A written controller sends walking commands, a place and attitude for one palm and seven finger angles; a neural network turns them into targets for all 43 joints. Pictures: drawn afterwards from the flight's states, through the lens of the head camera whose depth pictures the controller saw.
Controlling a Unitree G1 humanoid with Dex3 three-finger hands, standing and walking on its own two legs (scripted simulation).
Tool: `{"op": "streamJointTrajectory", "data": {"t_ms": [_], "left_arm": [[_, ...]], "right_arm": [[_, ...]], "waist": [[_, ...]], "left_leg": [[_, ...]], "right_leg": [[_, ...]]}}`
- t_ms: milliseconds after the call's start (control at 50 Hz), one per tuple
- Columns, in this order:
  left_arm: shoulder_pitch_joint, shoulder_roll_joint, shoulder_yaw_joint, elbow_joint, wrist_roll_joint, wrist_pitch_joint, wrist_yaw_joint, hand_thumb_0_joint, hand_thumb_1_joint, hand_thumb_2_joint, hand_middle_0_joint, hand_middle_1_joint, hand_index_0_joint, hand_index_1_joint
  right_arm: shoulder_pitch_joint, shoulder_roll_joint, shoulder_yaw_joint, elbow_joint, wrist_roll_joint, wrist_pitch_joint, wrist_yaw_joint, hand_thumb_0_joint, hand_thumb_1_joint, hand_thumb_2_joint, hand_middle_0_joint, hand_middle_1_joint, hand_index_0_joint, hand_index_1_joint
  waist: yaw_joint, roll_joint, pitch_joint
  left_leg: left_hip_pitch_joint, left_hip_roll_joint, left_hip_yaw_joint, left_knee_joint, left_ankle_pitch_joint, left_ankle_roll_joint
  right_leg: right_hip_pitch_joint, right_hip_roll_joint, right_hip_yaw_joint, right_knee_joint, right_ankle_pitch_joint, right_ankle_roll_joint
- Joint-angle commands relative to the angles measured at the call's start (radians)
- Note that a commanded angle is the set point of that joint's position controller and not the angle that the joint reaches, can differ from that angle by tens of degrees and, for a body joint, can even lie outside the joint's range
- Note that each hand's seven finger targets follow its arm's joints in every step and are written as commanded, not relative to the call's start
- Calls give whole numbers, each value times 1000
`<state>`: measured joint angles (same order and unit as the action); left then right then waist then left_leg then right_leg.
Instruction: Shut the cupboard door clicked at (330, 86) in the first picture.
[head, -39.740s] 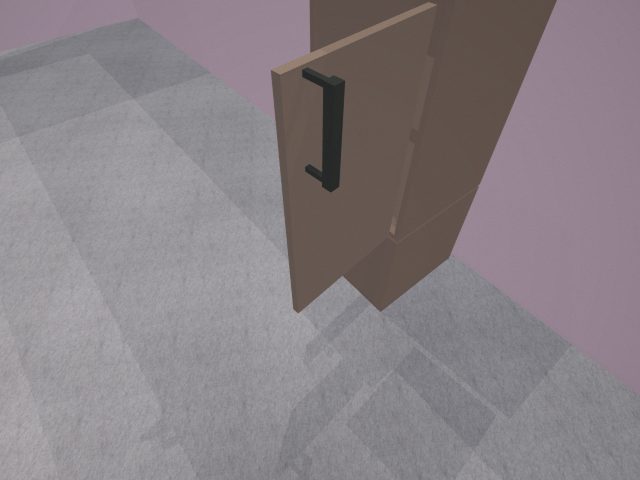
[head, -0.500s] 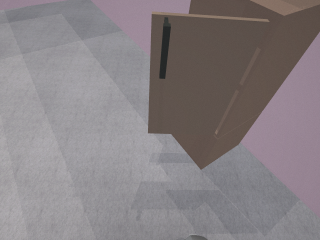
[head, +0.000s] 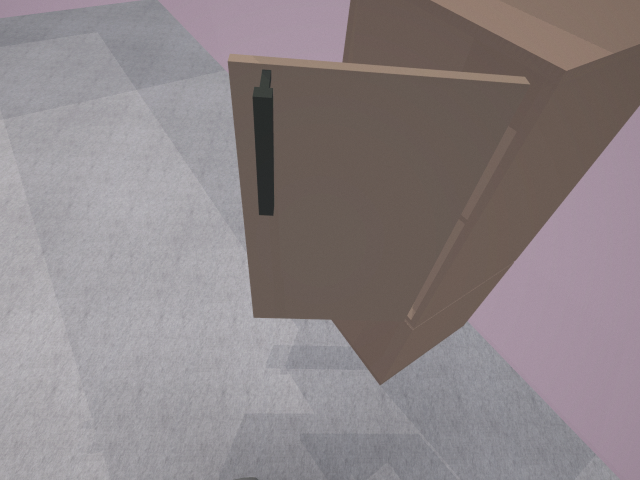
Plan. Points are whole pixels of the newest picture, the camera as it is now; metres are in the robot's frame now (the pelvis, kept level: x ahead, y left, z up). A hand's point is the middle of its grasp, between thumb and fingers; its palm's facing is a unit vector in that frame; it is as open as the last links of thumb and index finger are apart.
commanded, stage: come to a stop and stand still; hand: left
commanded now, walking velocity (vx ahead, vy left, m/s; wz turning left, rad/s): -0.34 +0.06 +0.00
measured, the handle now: (266, 149) +0.46 +0.11 +0.17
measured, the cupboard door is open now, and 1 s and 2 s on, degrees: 57 57 57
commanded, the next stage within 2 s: look again from close up in 1.02 s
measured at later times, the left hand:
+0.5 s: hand out of the picture +0.08 +0.18 -0.16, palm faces +0.04 -0.97 -0.24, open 7.4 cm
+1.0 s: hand out of the picture +0.05 +0.22 -0.15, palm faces -0.04 -0.97 -0.24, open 7.4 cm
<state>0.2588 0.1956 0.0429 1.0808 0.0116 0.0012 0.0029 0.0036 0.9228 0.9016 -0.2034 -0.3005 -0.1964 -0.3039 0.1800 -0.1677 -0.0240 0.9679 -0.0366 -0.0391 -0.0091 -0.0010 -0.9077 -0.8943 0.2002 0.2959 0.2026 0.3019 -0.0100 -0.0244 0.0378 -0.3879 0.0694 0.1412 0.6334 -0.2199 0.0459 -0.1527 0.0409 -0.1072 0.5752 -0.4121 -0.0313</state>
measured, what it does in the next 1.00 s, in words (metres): steps on the spot: right foot, then left foot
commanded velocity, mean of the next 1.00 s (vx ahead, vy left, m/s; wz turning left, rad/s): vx -0.07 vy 0.04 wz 0.00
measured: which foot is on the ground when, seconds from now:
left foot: down 0.00-0.24, up 0.26-0.52, down 0.54-1.00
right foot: up 0.00-0.20, down 0.22-1.00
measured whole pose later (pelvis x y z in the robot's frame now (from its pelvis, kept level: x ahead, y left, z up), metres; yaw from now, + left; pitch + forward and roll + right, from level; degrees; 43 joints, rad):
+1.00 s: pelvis +0.00 +0.03 +0.01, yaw -3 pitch +0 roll +1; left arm 0.27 0.17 -0.02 0.98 0.02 0.02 0.03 0.01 0.91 0.90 -0.20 -0.30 -0.20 -0.30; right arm 0.28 -0.20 0.00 0.96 -0.02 -0.01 -0.01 -0.01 -0.93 -0.89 0.20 0.30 0.21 0.30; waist 0.00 0.03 0.00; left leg -0.22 -0.05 0.17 0.45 -0.25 0.09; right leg -0.28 -0.05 0.03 0.53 -0.26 0.02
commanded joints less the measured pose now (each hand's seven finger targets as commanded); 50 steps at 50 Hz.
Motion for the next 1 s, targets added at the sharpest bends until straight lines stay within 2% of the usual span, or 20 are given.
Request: {"op": "streamJointTrajectory", "data": {"t_ms": [0, 40, 80, 160, 180, 220, 240, 300, 420, 480, 500, 540, 560, 580, 660, 700, 740, 800, 900, 980], "left_arm": [[35, 60, 2, -63, -2, 8, 26, 0, 900, 900, -200, -300, -200, -300], [3, 61, 1, -61, -3, 16, 26, 0, 900, 900, -200, -300, -200, -300], [21, 60, 4, -56, 0, 25, 27, 0, 900, 900, -200, -300, -200, -300], [62, 81, 18, -72, 12, 23, 30, 0, 900, 900, -200, -300, -200, -300], [61, 104, 21, -85, 17, 19, 32, 0, 900, 900, -200, -300, -200, -300], [-1, 182, 31, -115, 23, 12, 29, 0, 900, 900, -200, -300, -200, -300], [5, 207, 39, -113, 24, 8, 30, 0, 900, 900, -200, -300, -200, -300], [-8, 189, 42, -102, 24, 2, 42, 0, 900, 900, -200, -300, -200, -300], [-2, 211, 51, -107, 24, 2, 45, 0, 900, 900, -200, -300, -200, -300], [-39, 196, 44, -104, 9, 6, 43, 0, 900, 900, -200, -300, -200, -300], [0, 169, 21, -133, 1, -19, 84, 0, 900, 900, -200, -300, -200, -300], [11, 123, 2, -186, 8, 2, 70, 0, 900, 900, -200, -300, -200, -300], [-27, 126, -7, -191, 13, 18, 66, 0, 900, 900, -200, -300, -200, -300], [-37, 116, -10, -189, 13, 31, 60, 0, 900, 900, -200, -300, -200, -300], [9, 89, -13, -175, 6, 22, 37, 0, 900, 900, -200, -300, -200, -300], [38, 101, -16, -167, 9, 10, 34, 0, 900, 900, -200, -300, -200, -300], [-3, 137, -24, -184, 13, -3, 33, 0, 900, 900, -200, -300, -200, -300], [-31, 128, -26, -189, 12, -7, 33, 0, 900, 900, -200, -300, -200, -300], [21, 98, -29, -163, 11, 3, 33, 0, 900, 900, -200, -300, -200, -300], [43, 90, -33, -127, 9, 0, 32, 0, 900, 900, -200, -300, -200, -300]], "right_arm": [[164, -213, -28, 20, 7, 20, -49, 0, -900, -900, 200, 300, 200, 300], [77, -168, -21, 7, 14, 27, -50, 0, -900, -900, 200, 300, 200, 300], [37, -184, -33, 7, 16, 38, -46, 0, -900, -900, 200, 300, 200, 300], [-4, -200, -64, -12, 24, 62, -33, 0, -900, -900, 200, 300, 200, 300], [-23, -187, -68, -26, 25, 69, -28, 0, -900, -900, 200, 300, 200, 300], [0, -125, -70, -40, 31, 83, -10, 0, -900, -900, 200, 300, 200, 300], [-11, -97, -66, -49, 27, 92, -8, 0, -900, -900, 200, 300, 200, 300], [-47, -105, -58, -52, 29, 89, -12, 0, -900, -900, 200, 300, 200, 300], [-37, -106, -41, -49, 31, 74, -1, 0, -900, -900, 200, 300, 200, 300], [68, -116, -39, -8, 28, 62, -2, 0, -900, -900, 200, 300, 200, 300], [62, -183, -54, -84, 39, 30, 0, 0, -900, -900, 200, 300, 200, 300], [63, -192, -48, -127, 11, 34, 2, 0, -900, -900, 200, 300, 200, 300], [72, -182, -44, -141, 12, 35, -7, 0, -900, -900, 200, 300, 200, 300], [81, -191, -40, -142, 13, 38, -17, 0, -900, -900, 200, 300, 200, 300], [7, -173, -27, -174, 10, 35, -13, 0, -900, -900, 200, 300, 200, 300], [15, -159, -22, -172, 21, 32, -12, 0, -900, -900, 200, 300, 200, 300], [62, -120, -15, -153, 23, 37, -6, 0, -900, -900, 200, 300, 200, 300], [120, -128, -20, -117, 17, 29, -3, 0, -900, -900, 200, 300, 200, 300], [100, -148, -12, -79, 15, 8, -8, 0, -900, -900, 200, 300, 200, 300], [112, -137, -1, -40, 18, 4, -11, 0, -900, -900, 200, 300, 200, 300]], "waist": [[-27, 287, -100], [-3, 221, -33], [11, 172, -85], [33, 115, -112], [36, 55, -118], [9, -124, -61], [26, -167, -22], [36, -183, -57], [47, -176, -111], [-1, -142, -130], [-14, 108, -256], [12, 319, -233], [-3, 373, -130], [-6, 335, -56], [50, 133, -27], [54, 35, -32], [2, 9, 22], [-19, -120, -25], [16, 36, 5], [21, 49, -9]], "left_leg": [[284, 369, -415, -271, 770, 182], [217, 301, -303, -249, 814, 175], [267, 247, -214, -216, 797, 133], [210, 190, -163, -143, 559, 64], [184, 133, -132, -98, 413, 23], [94, -38, -41, 68, -43, -62], [38, -86, -54, 209, -291, -75], [-126, -76, -161, 437, -366, -76], [-43, -80, -107, 127, -263, -97], [191, -71, -88, -231, 58, -90], [276, 12, -60, -183, 214, -76], [291, 150, -191, -131, 598, 11], [287, 154, -262, -181, 801, 34], [231, 183, -267, -212, 816, 60], [109, 143, -208, -219, 403, 112], [56, 96, -211, -209, 78, 63], [95, 4, -176, -215, -156, 7], [181, 18, -182, -237, -96, 14], [127, 72, -235, -376, -111, 21], [154, 66, -213, -379, -64, 17]], "right_leg": [[-227, -79, 126, 362, -232, 47], [-195, -105, 125, 265, -181, 56], [-141, -83, 84, 116, -42, 55], [-48, -81, 84, -28, 269, 37], [-44, -120, 150, -72, 455, 19], [-103, -339, 362, -200, 586, -96], [-111, -416, 428, -254, 706, -167], [77, -386, 352, -150, 1035, -194], [160, -340, 276, -121, 969, -147], [54, -274, 225, -50, 750, -60], [73, -222, 204, 58, 818, -8], [-96, -127, 87, 125, 232, 13], [-208, -69, 64, 214, -60, 25], [-244, -63, 90, 322, -145, 23], [-148, -82, 77, 170, -4, 20], [-80, -93, 138, -29, 123, 3], [-204, -192, 288, -165, 63, -62], [-229, -139, 238, -135, 65, -33], [-147, -105, 173, -84, 160, -9], [-121, -118, 169, -109, 193, -8]]}}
